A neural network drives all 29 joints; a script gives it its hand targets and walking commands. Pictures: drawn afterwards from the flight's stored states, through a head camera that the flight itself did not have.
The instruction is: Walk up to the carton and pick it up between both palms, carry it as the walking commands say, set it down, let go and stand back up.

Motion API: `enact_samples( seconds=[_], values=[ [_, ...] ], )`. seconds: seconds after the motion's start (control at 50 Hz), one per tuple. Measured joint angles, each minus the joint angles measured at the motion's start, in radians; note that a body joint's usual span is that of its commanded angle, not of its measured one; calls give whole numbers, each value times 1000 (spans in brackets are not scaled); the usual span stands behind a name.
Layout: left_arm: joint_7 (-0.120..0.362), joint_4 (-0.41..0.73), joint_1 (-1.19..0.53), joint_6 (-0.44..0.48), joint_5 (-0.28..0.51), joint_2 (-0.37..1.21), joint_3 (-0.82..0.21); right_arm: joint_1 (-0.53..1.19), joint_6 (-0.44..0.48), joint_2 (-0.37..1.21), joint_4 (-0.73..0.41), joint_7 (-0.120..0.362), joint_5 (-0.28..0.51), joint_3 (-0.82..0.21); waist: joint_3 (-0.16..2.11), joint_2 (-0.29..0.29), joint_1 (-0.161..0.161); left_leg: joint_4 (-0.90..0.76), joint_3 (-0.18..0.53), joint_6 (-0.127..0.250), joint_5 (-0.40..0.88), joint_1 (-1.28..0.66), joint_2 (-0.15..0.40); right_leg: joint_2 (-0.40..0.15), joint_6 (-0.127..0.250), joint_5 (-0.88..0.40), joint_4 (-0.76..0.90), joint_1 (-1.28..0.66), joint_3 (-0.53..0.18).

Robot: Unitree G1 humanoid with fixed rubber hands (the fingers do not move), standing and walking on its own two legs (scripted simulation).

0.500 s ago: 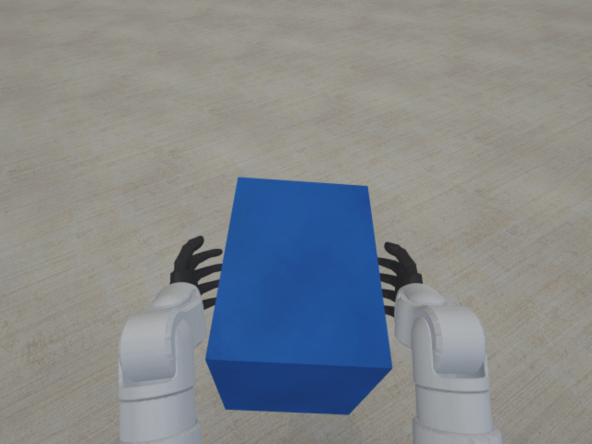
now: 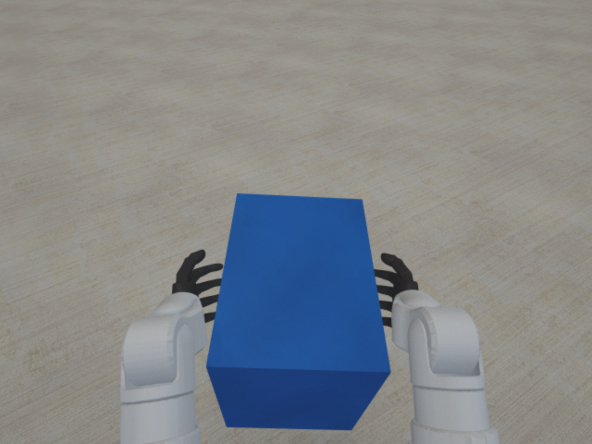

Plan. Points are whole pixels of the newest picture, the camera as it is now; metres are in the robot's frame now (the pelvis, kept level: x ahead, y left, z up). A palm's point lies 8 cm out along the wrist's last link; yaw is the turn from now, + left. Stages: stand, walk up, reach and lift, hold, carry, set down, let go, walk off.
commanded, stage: carry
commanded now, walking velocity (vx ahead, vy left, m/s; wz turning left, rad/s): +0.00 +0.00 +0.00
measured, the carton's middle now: (294, 312) +0.31 +0.01 +0.03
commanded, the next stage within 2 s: hold in 2.00 s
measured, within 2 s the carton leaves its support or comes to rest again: neither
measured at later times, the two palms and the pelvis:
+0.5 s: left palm (194, 307) +0.29 +0.14 +0.08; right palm (401, 307) +0.29 -0.13 +0.07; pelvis +0.00 +0.00 +0.00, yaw +0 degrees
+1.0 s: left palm (196, 310) +0.30 +0.14 +0.06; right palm (397, 310) +0.29 -0.13 +0.05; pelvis +0.00 +0.00 +0.00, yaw +0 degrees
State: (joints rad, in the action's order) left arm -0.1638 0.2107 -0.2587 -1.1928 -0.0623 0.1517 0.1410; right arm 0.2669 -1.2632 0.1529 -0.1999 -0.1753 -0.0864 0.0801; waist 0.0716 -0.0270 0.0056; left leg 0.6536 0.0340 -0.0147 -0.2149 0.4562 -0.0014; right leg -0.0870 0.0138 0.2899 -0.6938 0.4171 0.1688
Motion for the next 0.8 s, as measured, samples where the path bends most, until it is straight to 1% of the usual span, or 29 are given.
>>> enact_samples(
  seconds=[0.26,0.56,0.8],
  values=[
    [4,-51,0,63,-4,0,1,0,63,0,48,0,0,7,-12,0,0,-6,0,-3,0,0,0,0,0,5,0,3,0],
    [18,-139,0,169,-18,0,11,-3,174,-1,138,2,0,14,-17,0,0,-7,0,-3,0,0,0,0,0,5,0,3,0],
    [25,-183,6,243,-23,-1,12,-10,251,-2,183,6,-2,15,-21,0,0,-7,0,-3,0,0,0,0,0,4,0,3,0]
  ],
)
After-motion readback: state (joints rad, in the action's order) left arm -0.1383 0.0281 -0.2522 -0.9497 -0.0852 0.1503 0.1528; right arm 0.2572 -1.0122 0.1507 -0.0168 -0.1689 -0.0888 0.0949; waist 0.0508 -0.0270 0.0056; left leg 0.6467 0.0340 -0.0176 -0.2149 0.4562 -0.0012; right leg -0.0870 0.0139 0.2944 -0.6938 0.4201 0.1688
